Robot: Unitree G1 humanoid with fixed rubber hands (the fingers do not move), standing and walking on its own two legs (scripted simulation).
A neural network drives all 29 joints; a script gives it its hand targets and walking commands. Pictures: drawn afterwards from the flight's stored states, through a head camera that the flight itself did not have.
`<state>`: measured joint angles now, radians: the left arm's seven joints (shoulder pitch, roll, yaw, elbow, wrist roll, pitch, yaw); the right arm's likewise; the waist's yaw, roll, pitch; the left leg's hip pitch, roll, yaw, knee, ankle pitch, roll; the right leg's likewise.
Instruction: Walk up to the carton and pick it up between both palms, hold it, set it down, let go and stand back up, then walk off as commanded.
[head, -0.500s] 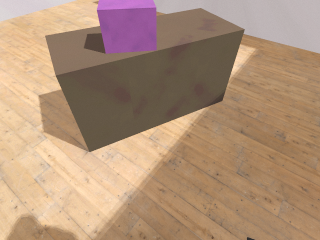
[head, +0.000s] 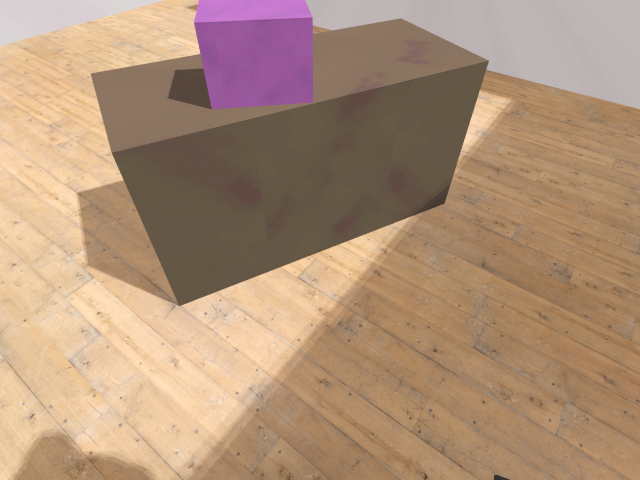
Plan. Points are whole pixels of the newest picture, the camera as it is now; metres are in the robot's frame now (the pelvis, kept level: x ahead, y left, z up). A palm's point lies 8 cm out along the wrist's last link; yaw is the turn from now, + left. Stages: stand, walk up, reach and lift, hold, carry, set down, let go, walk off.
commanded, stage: walk up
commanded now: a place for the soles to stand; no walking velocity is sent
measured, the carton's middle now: (257, 51) +1.25 +0.16 +0.03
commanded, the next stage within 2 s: none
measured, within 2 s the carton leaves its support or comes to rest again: neither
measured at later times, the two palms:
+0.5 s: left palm out of the picture +0.10 +0.23 -0.07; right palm (585, 469) +0.18 -0.36 -0.12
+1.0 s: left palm (181, 381) +0.30 +0.20 -0.09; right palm (533, 340) +0.38 -0.38 -0.14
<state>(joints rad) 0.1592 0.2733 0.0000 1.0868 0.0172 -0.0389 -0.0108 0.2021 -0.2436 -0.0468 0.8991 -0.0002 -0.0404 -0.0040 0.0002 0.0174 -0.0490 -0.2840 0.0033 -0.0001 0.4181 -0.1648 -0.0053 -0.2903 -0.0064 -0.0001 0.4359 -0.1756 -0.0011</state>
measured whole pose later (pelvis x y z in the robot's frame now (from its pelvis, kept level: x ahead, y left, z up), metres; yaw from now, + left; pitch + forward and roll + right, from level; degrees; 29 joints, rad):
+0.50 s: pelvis +0.09 -0.08 +0.01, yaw +4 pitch +0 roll +4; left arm 0.36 0.37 0.05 0.91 0.03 -0.08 -0.04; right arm 0.29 -0.33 -0.10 0.90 0.00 -0.03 0.03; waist 0.02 0.02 -0.05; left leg -0.48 -0.01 -0.07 0.91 -0.24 0.00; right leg -0.09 -0.02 -0.03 0.36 -0.28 -0.06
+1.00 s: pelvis +0.27 -0.11 -0.02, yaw +12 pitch -2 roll +3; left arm 0.26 0.37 0.05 0.77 0.03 -0.05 -0.06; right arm 0.31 -0.33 -0.08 0.90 0.00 -0.06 0.02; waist 0.01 -0.01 0.02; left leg -0.31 -0.03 -0.11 0.56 -0.24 0.04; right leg -0.38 -0.06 -0.06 0.76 -0.45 -0.06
